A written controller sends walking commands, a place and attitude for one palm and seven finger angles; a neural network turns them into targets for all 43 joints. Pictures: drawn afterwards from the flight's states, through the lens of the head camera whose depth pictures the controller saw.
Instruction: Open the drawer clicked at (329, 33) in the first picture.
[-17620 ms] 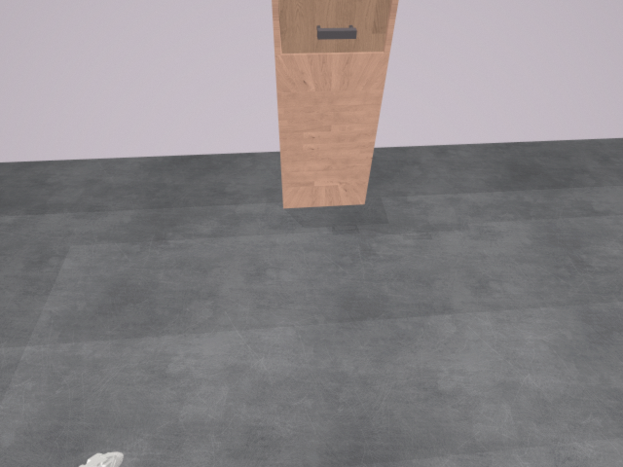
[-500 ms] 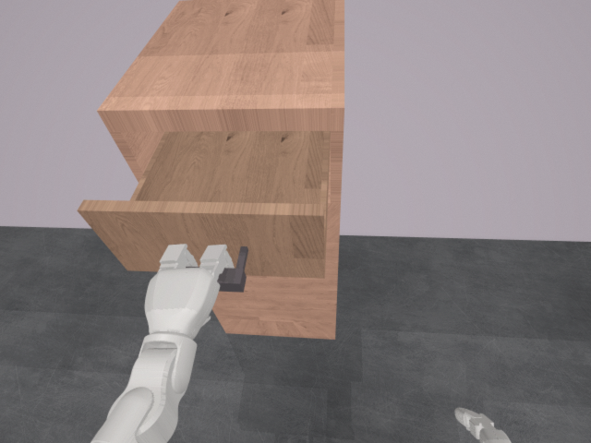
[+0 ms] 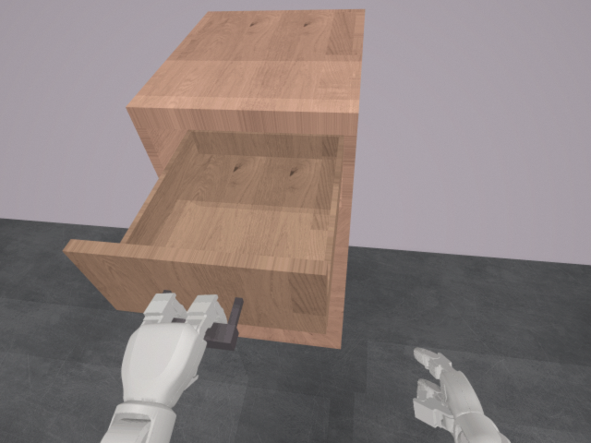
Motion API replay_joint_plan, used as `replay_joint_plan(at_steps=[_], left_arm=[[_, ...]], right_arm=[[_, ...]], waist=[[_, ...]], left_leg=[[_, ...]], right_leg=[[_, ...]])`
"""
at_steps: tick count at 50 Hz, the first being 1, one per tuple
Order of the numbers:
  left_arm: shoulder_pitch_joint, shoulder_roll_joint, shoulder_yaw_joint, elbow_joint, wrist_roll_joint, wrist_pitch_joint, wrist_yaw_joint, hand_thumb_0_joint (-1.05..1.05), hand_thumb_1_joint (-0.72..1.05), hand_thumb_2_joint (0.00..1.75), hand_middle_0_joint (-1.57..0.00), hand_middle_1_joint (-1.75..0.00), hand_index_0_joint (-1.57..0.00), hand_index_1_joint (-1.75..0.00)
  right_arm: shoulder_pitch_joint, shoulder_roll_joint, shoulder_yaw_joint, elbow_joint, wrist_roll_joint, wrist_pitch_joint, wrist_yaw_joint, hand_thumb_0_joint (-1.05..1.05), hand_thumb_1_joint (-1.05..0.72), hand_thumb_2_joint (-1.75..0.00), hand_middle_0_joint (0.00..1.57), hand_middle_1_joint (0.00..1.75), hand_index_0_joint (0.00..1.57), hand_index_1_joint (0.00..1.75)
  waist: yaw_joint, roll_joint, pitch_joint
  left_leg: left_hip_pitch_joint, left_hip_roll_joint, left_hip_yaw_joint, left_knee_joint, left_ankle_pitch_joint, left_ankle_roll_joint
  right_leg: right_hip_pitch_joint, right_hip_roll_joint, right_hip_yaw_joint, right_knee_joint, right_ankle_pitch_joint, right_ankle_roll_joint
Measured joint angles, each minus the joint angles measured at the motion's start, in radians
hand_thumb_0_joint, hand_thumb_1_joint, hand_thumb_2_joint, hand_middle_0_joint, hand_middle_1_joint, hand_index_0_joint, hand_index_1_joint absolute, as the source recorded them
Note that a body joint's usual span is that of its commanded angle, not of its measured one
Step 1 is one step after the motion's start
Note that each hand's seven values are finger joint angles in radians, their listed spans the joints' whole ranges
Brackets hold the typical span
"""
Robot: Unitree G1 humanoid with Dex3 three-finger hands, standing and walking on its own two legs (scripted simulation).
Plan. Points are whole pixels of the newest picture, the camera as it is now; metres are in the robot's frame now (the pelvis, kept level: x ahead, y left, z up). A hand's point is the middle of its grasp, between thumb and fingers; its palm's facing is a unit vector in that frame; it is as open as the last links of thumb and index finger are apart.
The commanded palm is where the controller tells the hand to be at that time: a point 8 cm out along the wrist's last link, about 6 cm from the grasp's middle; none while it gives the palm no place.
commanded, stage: pull the drawer open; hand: left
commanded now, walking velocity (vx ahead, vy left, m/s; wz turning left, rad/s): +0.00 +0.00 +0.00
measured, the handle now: (195, 316) +0.26 +0.18 +0.05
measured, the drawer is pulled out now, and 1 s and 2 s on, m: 0.27 0.30 0.30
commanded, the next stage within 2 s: open the thumb to release the handle in 0.34 s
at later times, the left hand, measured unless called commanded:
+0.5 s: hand (176, 391) +0.17 +0.18 +0.02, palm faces +0.06 -0.12 -0.99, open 6.0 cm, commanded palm +0.14 +0.19 +0.08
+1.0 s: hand (175, 388) +0.17 +0.18 +0.03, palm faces +0.06 -0.14 -0.99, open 12.9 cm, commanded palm +0.14 +0.19 +0.08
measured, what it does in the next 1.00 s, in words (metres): stands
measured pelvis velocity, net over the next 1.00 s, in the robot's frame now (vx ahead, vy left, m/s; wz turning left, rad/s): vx -0.02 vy -0.01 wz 0.01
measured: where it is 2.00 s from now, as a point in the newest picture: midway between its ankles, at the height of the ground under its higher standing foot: outside the picture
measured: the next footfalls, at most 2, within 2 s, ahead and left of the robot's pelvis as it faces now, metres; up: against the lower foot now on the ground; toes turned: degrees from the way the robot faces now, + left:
none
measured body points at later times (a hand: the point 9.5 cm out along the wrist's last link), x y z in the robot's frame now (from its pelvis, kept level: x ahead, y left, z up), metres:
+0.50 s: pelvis -0.01 +0.00 -0.01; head +0.01 -0.05 +0.43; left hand +0.16 +0.18 +0.08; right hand +0.19 -0.22 -0.12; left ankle -0.04 +0.14 -0.72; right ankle +0.00 -0.11 -0.72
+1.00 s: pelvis -0.02 -0.01 +0.00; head +0.00 -0.04 +0.45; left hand +0.16 +0.18 +0.08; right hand +0.21 -0.20 -0.10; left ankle -0.04 +0.14 -0.72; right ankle +0.00 -0.11 -0.72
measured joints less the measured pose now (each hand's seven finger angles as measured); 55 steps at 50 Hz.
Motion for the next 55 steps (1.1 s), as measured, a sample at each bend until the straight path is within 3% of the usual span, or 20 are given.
replay_joint_plan(at_steps=[11, 23, 30, 36, 48, 55], left_arm=[[0.188, 0.029, 0.032, -0.127, -0.013, -0.022, 0.072, 0.07, 0.68, 0.75, -0.27, -1.35, -0.38, -1.31], [0.176, 0.04, 0.026, -0.124, -0.019, 0.004, 0.088, 0.05, 0.67, 0.78, -0.28, -1.35, -0.39, -1.32], [0.087, 0.035, 0.013, -0.061, -0.025, 0.006, 0.08, 0.03, 0.62, 0.77, -0.34, -1.33, -0.4, -1.32], [0.053, 0.022, 0.014, -0.039, -0.022, 0.009, 0.051, 0.01, 0.4, 0.68, -0.36, -1.29, -0.38, -1.3], [0.03, 0.039, 0.016, -0.016, -0.014, -0.025, 0.046, 0.0, -0.27, 0.39, -0.37, -1.27, -0.33, -1.22], [0.007, 0.016, -0.003, 0.005, -0.006, -0.007, 0.061, 0.0, -0.44, 0.32, -0.37, -1.26, -0.32, -1.21]], right_arm=[[0.057, -0.044, -0.02, -0.014, -0.009, 0.008, 0.01, 0.01, -0.9, -0.9, 0.2, 0.3, 0.2, 0.3], [0.053, -0.047, -0.028, -0.024, -0.004, 0.008, -0.006, 0.01, -0.9, -0.9, 0.2, 0.3, 0.2, 0.3], [0.028, -0.034, -0.023, 0.005, -0.002, 0.007, -0.04, 0.01, -0.9, -0.9, 0.2, 0.3, 0.2, 0.3], [0.015, -0.022, -0.007, 0.008, 0.0, 0.0, -0.049, 0.01, -0.9, -0.9, 0.2, 0.3, 0.2, 0.3], [0.004, -0.025, -0.011, 0.025, -0.001, -0.009, -0.065, 0.01, -0.9, -0.9, 0.2, 0.3, 0.2, 0.3], [0.008, -0.03, -0.021, 0.039, -0.001, -0.008, -0.064, 0.01, -0.9, -0.9, 0.2, 0.3, 0.2, 0.3]], waist=[[-0.021, 0.002, -0.009], [-0.031, 0.012, -0.017], [-0.008, 0.016, 0.001], [0.003, 0.008, 0.01], [0.008, 0.002, 0.027], [0.011, 0.005, 0.027]], left_leg=[[-0.071, 0.006, 0.02, 0.069, -0.026, 0.0], [-0.104, 0.001, 0.019, 0.112, -0.041, 0.001], [-0.08, -0.006, 0.0, 0.091, -0.022, 0.0], [-0.049, -0.006, -0.004, 0.056, -0.002, -0.003], [-0.026, -0.005, -0.013, 0.02, 0.02, -0.004], [-0.032, -0.01, -0.016, 0.022, 0.023, -0.001]], right_leg=[[-0.083, 0.007, 0.022, 0.071, -0.018, -0.001], [-0.118, 0.002, 0.024, 0.119, -0.036, -0.001], [-0.085, -0.006, 0.006, 0.098, -0.026, -0.003], [-0.054, -0.006, 0.001, 0.068, -0.01, -0.006], [-0.023, -0.005, -0.008, 0.024, 0.014, -0.007], [-0.026, -0.009, -0.01, 0.022, 0.017, -0.004]])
